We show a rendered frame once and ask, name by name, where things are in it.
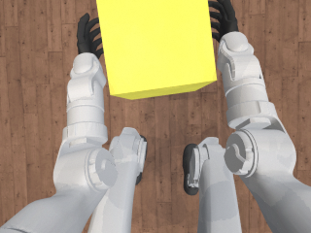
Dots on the robot right foot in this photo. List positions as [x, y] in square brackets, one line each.
[187, 154]

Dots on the carton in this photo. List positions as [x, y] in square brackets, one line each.
[156, 47]

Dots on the left robot forearm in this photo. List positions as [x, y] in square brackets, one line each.
[84, 106]

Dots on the right robot upper arm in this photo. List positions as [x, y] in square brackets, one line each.
[264, 159]

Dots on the left robot upper arm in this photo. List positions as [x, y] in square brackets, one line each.
[81, 179]

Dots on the right robot forearm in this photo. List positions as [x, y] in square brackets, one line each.
[248, 106]

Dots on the right robot hand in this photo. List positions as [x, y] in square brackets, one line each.
[227, 22]

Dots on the left robot hand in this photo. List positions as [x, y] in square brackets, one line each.
[85, 38]

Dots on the robot left thigh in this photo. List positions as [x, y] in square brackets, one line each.
[113, 214]

